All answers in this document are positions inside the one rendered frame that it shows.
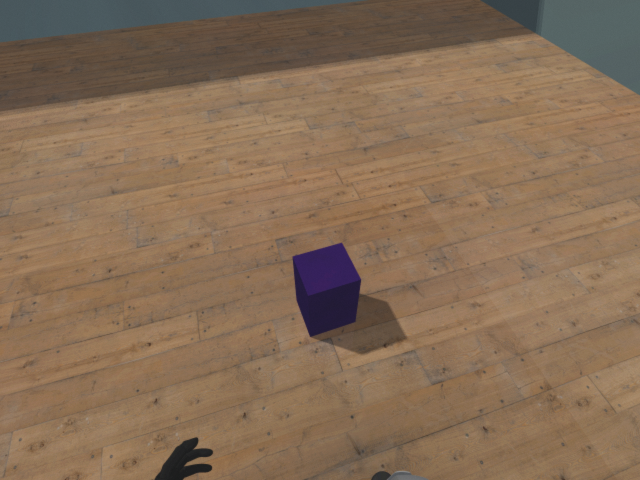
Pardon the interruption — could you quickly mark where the robot left hand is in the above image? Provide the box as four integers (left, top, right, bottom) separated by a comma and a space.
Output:
155, 437, 213, 480

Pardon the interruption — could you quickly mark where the carton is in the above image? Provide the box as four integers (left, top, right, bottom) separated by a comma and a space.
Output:
292, 243, 361, 337

